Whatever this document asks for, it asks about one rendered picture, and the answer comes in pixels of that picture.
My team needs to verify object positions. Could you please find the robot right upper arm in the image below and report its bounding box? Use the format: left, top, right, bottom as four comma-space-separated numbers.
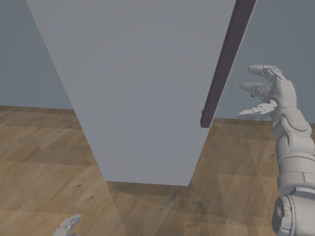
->
272, 194, 315, 236

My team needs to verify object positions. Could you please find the robot left hand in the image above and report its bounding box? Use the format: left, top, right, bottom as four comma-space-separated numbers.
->
52, 213, 81, 236

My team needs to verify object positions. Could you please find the robot right forearm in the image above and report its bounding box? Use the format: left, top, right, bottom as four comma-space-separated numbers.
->
271, 107, 315, 201

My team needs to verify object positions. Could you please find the handle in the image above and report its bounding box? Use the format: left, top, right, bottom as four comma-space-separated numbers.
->
200, 0, 256, 128

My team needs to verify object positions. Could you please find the robot right hand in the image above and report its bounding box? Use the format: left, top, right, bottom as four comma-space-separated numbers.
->
236, 64, 297, 122

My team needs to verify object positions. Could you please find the fridge door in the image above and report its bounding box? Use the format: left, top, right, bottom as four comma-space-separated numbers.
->
26, 0, 257, 186

